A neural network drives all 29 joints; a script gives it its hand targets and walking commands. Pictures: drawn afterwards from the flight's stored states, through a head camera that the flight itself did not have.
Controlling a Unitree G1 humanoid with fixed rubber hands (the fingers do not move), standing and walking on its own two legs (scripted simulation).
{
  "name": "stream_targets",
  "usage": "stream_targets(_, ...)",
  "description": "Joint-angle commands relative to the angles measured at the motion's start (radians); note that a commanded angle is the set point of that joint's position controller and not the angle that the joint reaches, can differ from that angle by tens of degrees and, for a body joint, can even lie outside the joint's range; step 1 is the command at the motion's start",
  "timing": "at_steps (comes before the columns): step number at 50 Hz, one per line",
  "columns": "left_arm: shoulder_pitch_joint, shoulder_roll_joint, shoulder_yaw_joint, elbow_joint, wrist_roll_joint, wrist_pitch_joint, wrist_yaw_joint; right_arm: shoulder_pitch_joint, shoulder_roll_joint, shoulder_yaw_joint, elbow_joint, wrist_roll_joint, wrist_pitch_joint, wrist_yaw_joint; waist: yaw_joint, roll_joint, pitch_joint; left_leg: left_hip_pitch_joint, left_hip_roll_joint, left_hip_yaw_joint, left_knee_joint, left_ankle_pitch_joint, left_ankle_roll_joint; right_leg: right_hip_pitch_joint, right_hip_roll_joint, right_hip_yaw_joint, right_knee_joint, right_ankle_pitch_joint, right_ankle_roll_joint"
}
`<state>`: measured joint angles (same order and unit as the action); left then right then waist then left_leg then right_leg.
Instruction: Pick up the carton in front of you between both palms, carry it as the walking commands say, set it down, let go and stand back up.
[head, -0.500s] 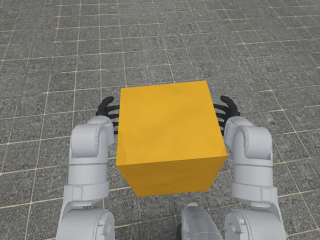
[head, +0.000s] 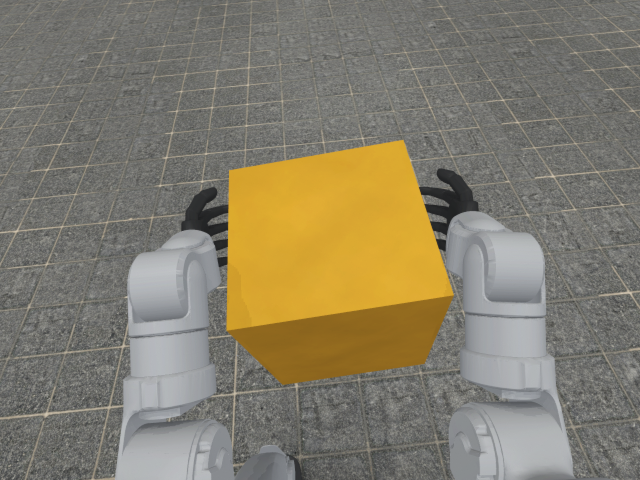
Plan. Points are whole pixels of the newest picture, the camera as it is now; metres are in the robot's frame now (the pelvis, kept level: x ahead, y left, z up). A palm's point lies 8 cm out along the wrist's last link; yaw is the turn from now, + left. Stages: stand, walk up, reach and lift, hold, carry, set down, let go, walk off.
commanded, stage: carry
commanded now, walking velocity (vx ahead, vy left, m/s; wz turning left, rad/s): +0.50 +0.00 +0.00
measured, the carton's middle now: (336, 276) +0.37 +0.00 +0.03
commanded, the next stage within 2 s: none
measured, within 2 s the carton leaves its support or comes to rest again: neither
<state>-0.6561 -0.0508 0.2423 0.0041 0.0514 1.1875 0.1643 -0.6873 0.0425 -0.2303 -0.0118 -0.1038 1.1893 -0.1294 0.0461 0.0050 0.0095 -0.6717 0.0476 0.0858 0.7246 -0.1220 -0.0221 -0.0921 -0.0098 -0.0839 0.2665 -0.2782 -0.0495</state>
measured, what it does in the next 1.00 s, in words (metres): walks ahead: left foot, then right foot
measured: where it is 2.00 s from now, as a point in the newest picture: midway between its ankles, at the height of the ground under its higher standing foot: (329, 313)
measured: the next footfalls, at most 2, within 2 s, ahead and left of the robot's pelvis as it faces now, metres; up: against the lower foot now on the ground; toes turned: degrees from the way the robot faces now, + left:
left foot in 0.12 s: +0.26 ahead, +0.11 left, +0.00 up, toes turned +7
right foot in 0.62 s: +0.61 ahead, -0.08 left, +0.00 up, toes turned -12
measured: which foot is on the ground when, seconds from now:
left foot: up 0.00-0.10, down 0.12-0.64, up 0.66-1.00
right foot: down 0.00-0.12, up 0.14-0.60, down 0.62-1.00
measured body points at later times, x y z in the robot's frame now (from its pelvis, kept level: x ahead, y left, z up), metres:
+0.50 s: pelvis +0.33 +0.04 +0.00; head +0.35 +0.06 +0.45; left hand +0.63 +0.18 +0.06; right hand +0.62 -0.12 +0.07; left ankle +0.22 +0.10 -0.75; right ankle +0.49 -0.11 -0.70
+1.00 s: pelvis +0.64 +0.04 -0.01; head +0.63 +0.03 +0.44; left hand +0.92 +0.18 +0.07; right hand +0.92 -0.12 +0.07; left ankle +0.77 +0.15 -0.73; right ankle +0.57 -0.07 -0.75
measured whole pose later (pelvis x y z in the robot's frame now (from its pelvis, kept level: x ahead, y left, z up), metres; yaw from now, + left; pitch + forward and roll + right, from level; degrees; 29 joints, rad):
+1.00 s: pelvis +0.64 +0.04 -0.01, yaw +0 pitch +2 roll -1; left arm -0.22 -0.14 0.10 -0.25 0.12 1.20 0.12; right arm -0.21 0.14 -0.13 -0.29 -0.14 1.17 -0.10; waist 0.01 0.03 -0.07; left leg -0.50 0.08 0.15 0.53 -0.05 -0.02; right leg -0.11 -0.05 -0.20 0.39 -0.30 0.00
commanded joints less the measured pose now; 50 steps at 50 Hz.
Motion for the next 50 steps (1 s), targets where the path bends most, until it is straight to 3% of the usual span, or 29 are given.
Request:
stream_targets(1,-0.662,-0.996,-0.674,-0.048,-0.447,0.042,-0.304,-0.507,1.012,0.645,0.056,0.370,0.035,0.204,-0.003,-0.171,-0.388,0.067,-0.059,0.084,-0.158,0.111,0.016,0.347,-0.172,0.056,0.069,0.901,-0.032)
stream_targets(3,-0.597,-1.021,-0.649,-0.017,-0.421,0.055,-0.300,-0.505,1.020,0.651,0.022,0.391,0.052,0.229,-0.022,-0.216,-0.390,0.220,-0.080,0.099,-0.311,0.186,0.028,0.335,-0.149,-0.013,0.139,0.955,-0.005)
stream_targets(5,-0.584,-1.060,-0.654,-0.043,-0.425,0.065,-0.304,-0.495,1.031,0.630,-0.026,0.389,0.059,0.241,-0.064,-0.152,-0.484,0.615,-0.072,0.157,-0.413,0.187,0.027,0.184,-0.122,-0.078,0.412,0.898,0.024)
stream_targets(6,-0.604,-1.040,-0.643,-0.086,-0.408,0.062,-0.303,-0.469,1.065,0.625,-0.011,0.402,0.066,0.252,-0.080,-0.051,-0.542,0.885,0.065,-0.014,-0.301,0.151,0.048,-0.083,-0.132,-0.033,0.588,0.500,0.037)
stream_targets(7,-0.593,-1.066,-0.658,-0.103,-0.402,0.073,-0.300,-0.433,1.019,0.627,0.037,0.373,0.064,0.262,-0.055,0.297,-0.602,1.094,0.362,-0.478,-0.327,0.093,0.223,-0.433,0.007,-0.012,0.849,-0.115,0.068)
stream_targets(8,-0.586,-1.058,-0.662,-0.072,-0.392,0.080,-0.302,-0.426,1.057,0.636,0.029,0.391,0.062,0.270,-0.070,0.277,-0.540,1.023,0.367,-0.574,-0.418,0.113,0.270,-0.534,0.020,0.089,0.974,-0.217,0.045)
stream_targets(9,-0.604,-1.076,-0.669,-0.128,-0.382,0.071,-0.306,-0.404,1.081,0.645,0.009,0.382,0.063,0.276,-0.074,0.168,-0.485,0.971,0.350,-0.514,-0.408,0.194,0.292,-0.596,0.008,0.097,1.031,-0.198,0.032)
stream_targets(10,-0.604,-1.111,-0.674,-0.138,-0.383,0.065,-0.307,-0.382,1.095,0.653,-0.001,0.387,0.062,0.276,-0.075,0.030,-0.474,0.884,0.344,-0.452,-0.428,0.200,0.263,-0.568,-0.050,0.126,0.987,-0.137,0.021)
stream_targets(12,-0.507,-1.145,-0.703,-0.197,-0.397,0.048,-0.305,-0.397,1.155,0.667,-0.131,0.431,0.054,0.285,-0.062,0.047,-0.463,0.876,0.276,-0.271,-0.453,0.197,0.205,-0.577,-0.085,0.113,0.811,-0.074,0.033)
stream_targets(14,-0.424,-1.139,-0.733,-0.284,-0.366,0.027,-0.279,-0.303,1.181,0.716,-0.204,0.452,0.046,0.297,-0.057,0.097,-0.463,0.843,0.257,-0.200,-0.465,0.282,0.181,-0.537,-0.074,0.058,0.740,-0.020,0.045)
stream_targets(15,-0.358,-1.156,-0.757,-0.313,-0.360,0.018,-0.277,-0.272,1.148,0.720,-0.264,0.443,0.042,0.299,-0.054,0.146,-0.457,0.850,0.246,-0.190,-0.471,0.284,0.178,-0.549,-0.069,0.042,0.709,0.001,0.055)
stream_targets(19,-0.117,-1.109,-0.811,-0.338,-0.288,0.017,-0.272,-0.009,1.094,0.770,-0.264,0.400,0.039,0.324,-0.057,0.091,-0.367,0.843,0.205,-0.079,-0.506,0.335,0.166,-0.600,-0.075,-0.029,0.533,0.123,0.069)
stream_targets(20,-0.102,-1.131,-0.844,-0.350,-0.335,0.019,-0.281,-0.033,1.087,0.754,-0.330,0.429,0.035,0.327,-0.064,0.159,-0.357,0.875,0.177,-0.042,-0.483,0.403,0.141,-0.626,-0.075,-0.037,0.537,0.154,0.069)
stream_targets(23,-0.125,-1.088,-0.847,-0.400,-0.349,0.018,-0.282,0.018,1.086,0.781,-0.301,0.429,0.030,0.332,-0.062,0.081,-0.283,0.873,0.195,-0.028,-0.503,0.468,0.150,-0.602,-0.063,-0.071,0.407,0.241,0.050)
stream_targets(26,-0.078,-1.082,-0.857,-0.373,-0.354,0.037,-0.294,0.013,1.012,0.768,-0.344,0.405,0.043,0.324,-0.062,0.137,-0.241,0.824,0.158,0.035,-0.500,0.482,0.122,-0.482,-0.027,-0.131,0.289,0.301,0.027)
stream_targets(27,-0.078,-1.073,-0.834,-0.338,-0.369,0.047,-0.298,0.046,1.005,0.758,-0.304,0.400,0.049,0.314,-0.065,0.138,-0.254,0.839,0.168,0.022,-0.450,0.699,0.121,-0.405,0.008,-0.175,0.284,0.260,0.010)
stream_targets(29,-0.089,-1.050,-0.829,-0.358,-0.351,0.047,-0.307,0.047,0.990,0.766,-0.293,0.388,0.048,0.325,-0.052,0.190,-0.286,0.826,0.149,0.076,-0.303,0.806,0.083,-0.244,0.035,-0.179,0.232,0.251,-0.003)
stream_targets(30,-0.077,-1.050,-0.822,-0.341,-0.368,0.045,-0.309,0.063,0.993,0.763,-0.259,0.399,0.050,0.326,-0.027,0.183,-0.356,0.792,0.131,0.119,-0.118,0.692,0.045,-0.074,0.021,-0.173,0.108,0.274,0.006)
stream_targets(31,-0.091,-1.043,-0.833,-0.349,-0.355,0.041,-0.313,0.037,0.983,0.778,-0.295,0.377,0.039,0.328,-0.015,0.082,-0.397,0.605,0.109,0.107,0.066,0.523,0.049,0.144,-0.007,-0.155,0.146,0.199,0.015)
stream_targets(32,-0.072,-1.021,-0.803,-0.295,-0.339,0.040,-0.311,0.006,0.993,0.791,-0.256,0.388,0.049,0.329,-0.027,-0.151,-0.463,0.340,0.017,0.069,0.313,0.108,0.034,0.317,-0.305,0.311,0.117,0.102,-0.055)
stream_targets(33,-0.028,-1.024,-0.804,-0.250,-0.330,0.038,-0.311,0.031,0.967,0.779,-0.260,0.377,0.057,0.327,-0.026,-0.303,-0.458,0.100,-0.088,-0.016,0.504,-0.322,0.021,0.399,-0.425,0.601,-0.025,0.061,-0.187)
stream_targets(34,-0.007,-1.036,-0.799,-0.246,-0.339,0.035,-0.319,0.024,0.970,0.780,-0.274,0.368,0.053,0.323,-0.023,-0.239,-0.445,0.061,-0.026,-0.090,0.616,-0.333,0.040,0.321,-0.412,0.505,-0.008,0.177,-0.206)
stream_targets(36,-0.061,-1.103,-0.825,-0.271,-0.351,0.018,-0.318,0.005,1.045,0.785,-0.233,0.406,0.041,0.326,-0.027,-0.036,-0.425,0.000,0.040,-0.121,0.551,-0.272,0.061,0.263,-0.362,0.360,0.008,0.273,-0.172)
stream_targets(37,-0.099,-1.130,-0.845,-0.271,-0.375,0.009,-0.322,-0.012,1.079,0.807,-0.260,0.412,0.021,0.328,-0.030,-0.027,-0.403,0.023,0.055,-0.114,0.453,-0.239,0.049,0.223,-0.333,0.262,0.008,0.350,-0.130)
stream_targets(39,-0.073,-1.134,-0.816,-0.266,-0.380,0.001,-0.332,0.018,1.067,0.811,-0.248,0.405,0.007,0.321,-0.036,-0.119,-0.386,0.110,0.071,-0.054,0.325,-0.194,0.031,0.098,-0.318,0.122,-0.019,0.441,-0.095)
stream_targets(40,-0.079,-1.109,-0.821,-0.314,-0.368,-0.010,-0.335,0.042,1.099,0.817,-0.210,0.394,0.002,0.317,-0.037,-0.067,-0.371,0.114,0.058,-0.022,0.255,-0.208,0.019,0.111,-0.301,0.097,-0.005,0.545,-0.093)
stream_targets(44,-0.077,-1.118,-0.846,-0.334,-0.399,-0.024,-0.345,0.054,1.096,0.838,-0.272,0.388,-0.031,0.298,-0.033,-0.175,-0.360,0.185,0.013,0.056,-0.049,-0.077,-0.001,0.090,-0.224,-0.059,0.013,0.588,-0.075)
stream_targets(47,-0.034,-1.053,-0.824,-0.331,-0.362,-0.011,-0.343,0.035,1.076,0.828,-0.271,0.397,-0.008,0.297,-0.034,-0.154,-0.335,0.256,0.015,0.068,-0.110,0.049,-0.003,0.044,-0.227,-0.089,0.048,0.685,-0.050)
stream_targets(50,-0.030,-1.011,-0.811,-0.325,-0.346,0.009,-0.328,0.052,1.004,0.802,-0.270,0.396,0.022,0.309,-0.033,-0.119,-0.314,0.432,-0.009,0.126,-0.274,0.217,0.001,-0.029,-0.192,-0.120,0.162,0.526,-0.004)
